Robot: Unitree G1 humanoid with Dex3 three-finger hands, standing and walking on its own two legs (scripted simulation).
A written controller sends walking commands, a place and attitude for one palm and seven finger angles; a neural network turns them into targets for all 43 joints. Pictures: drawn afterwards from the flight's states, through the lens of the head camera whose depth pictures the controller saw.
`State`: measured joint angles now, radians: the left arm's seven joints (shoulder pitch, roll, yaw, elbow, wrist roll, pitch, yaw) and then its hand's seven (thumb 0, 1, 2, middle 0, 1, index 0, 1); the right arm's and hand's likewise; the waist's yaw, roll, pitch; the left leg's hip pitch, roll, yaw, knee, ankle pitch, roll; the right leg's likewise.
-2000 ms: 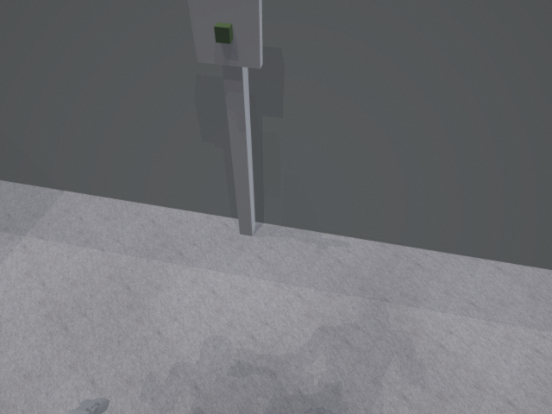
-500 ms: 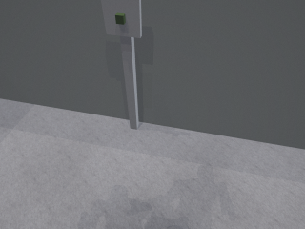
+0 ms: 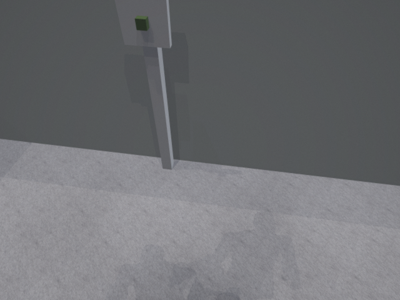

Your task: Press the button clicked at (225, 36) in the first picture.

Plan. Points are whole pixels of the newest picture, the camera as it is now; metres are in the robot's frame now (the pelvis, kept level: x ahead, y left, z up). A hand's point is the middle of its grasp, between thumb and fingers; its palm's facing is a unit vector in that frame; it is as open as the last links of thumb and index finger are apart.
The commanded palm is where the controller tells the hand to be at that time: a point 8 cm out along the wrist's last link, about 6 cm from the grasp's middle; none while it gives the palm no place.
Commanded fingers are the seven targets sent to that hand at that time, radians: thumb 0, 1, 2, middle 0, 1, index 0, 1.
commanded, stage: take the last steps up to it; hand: left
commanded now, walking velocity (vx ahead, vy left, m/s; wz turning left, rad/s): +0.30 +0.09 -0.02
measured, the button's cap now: (142, 22) +0.94 +0.27 +0.14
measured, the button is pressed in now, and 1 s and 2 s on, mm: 0 0 0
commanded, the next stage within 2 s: come to a stop and stand still in 1.02 s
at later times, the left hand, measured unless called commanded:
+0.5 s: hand (110, 298) +0.16 +0.22 -0.18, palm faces -0.03 -0.99 -0.15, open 7.4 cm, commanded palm none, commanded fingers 0.00 0.90 0.90 -0.20 -0.30 -0.20 -0.30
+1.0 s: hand (121, 228) +0.33 +0.24 -0.18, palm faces +0.06 -0.98 -0.20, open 7.2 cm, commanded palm none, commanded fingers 0.00 0.90 0.90 -0.20 -0.30 -0.20 -0.30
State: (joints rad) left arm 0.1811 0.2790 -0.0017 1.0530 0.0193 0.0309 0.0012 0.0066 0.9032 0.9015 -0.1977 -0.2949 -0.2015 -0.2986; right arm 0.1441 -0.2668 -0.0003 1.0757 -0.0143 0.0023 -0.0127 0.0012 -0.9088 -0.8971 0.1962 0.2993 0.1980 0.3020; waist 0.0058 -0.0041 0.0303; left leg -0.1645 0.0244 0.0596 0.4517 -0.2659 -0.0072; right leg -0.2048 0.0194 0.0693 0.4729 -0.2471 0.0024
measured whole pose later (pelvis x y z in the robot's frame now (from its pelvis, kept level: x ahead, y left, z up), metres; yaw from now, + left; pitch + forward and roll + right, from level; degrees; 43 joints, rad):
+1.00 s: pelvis +0.32 +0.05 +0.00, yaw +0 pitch -1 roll -2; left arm 0.30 0.20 0.06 1.07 0.03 -0.05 0.00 -0.01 0.93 0.90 -0.20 -0.29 -0.20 -0.30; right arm 0.21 -0.20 -0.07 1.01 -0.03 -0.03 0.01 0.01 -0.94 -0.90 0.19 0.30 0.19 0.30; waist 0.02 0.00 0.01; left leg -0.46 0.14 0.10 0.71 -0.23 -0.02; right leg -0.14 -0.04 -0.17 0.46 -0.31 0.00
